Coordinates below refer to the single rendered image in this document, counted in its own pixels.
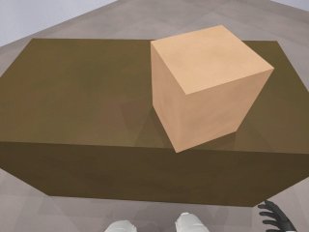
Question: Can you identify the robot right hand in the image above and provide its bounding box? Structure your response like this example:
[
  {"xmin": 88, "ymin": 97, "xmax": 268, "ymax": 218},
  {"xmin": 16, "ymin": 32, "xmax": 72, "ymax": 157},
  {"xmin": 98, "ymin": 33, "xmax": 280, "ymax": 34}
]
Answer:
[{"xmin": 257, "ymin": 200, "xmax": 297, "ymax": 232}]

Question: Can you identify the robot right thigh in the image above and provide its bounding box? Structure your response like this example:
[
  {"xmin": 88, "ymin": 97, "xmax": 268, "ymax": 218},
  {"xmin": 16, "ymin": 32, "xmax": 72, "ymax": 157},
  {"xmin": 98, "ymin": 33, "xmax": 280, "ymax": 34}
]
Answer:
[{"xmin": 175, "ymin": 214, "xmax": 210, "ymax": 232}]

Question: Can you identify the carton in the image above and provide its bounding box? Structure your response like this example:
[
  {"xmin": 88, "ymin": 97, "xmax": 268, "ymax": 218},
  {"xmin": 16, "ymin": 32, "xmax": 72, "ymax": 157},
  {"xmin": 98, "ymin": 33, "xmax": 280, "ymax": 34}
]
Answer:
[{"xmin": 151, "ymin": 25, "xmax": 274, "ymax": 153}]

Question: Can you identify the robot thigh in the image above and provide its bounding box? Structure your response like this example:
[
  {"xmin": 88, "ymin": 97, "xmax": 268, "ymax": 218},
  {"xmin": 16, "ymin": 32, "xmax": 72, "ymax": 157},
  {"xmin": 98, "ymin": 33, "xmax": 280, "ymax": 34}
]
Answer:
[
  {"xmin": 175, "ymin": 214, "xmax": 210, "ymax": 232},
  {"xmin": 104, "ymin": 220, "xmax": 137, "ymax": 232}
]

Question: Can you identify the pedestal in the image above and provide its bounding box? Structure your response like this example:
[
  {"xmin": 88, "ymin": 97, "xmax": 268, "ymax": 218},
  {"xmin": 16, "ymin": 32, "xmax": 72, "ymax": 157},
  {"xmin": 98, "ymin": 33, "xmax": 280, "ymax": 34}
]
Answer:
[{"xmin": 0, "ymin": 38, "xmax": 309, "ymax": 208}]

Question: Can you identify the robot left thigh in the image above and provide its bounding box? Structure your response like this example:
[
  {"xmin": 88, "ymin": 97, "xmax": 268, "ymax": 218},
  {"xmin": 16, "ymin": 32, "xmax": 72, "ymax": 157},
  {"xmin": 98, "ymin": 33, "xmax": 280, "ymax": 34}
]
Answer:
[{"xmin": 104, "ymin": 220, "xmax": 137, "ymax": 232}]

